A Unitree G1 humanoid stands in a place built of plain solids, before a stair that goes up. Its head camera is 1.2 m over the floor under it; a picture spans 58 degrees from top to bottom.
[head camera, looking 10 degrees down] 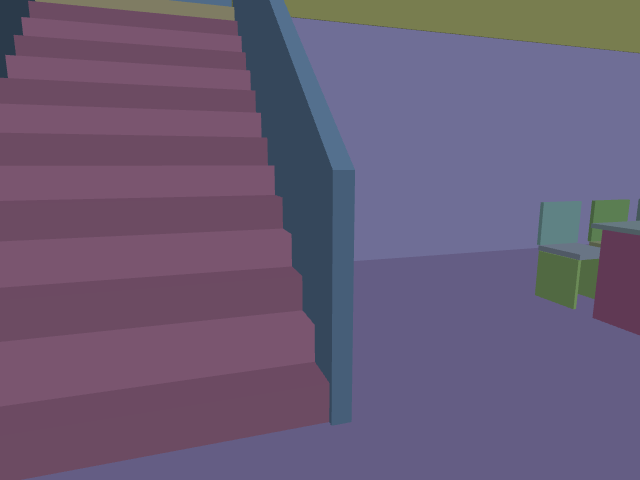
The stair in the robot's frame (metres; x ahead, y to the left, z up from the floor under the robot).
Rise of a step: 0.20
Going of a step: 0.23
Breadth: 1.78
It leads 18 degrees to the left of straight ahead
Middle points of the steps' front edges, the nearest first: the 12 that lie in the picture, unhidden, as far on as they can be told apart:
1.59 0.80 0.20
1.81 0.87 0.40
2.04 0.94 0.59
2.26 1.01 0.79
2.48 1.08 0.99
2.70 1.15 1.19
2.93 1.22 1.39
3.15 1.30 1.58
3.37 1.37 1.78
3.59 1.44 1.98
3.81 1.51 2.18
4.04 1.58 2.37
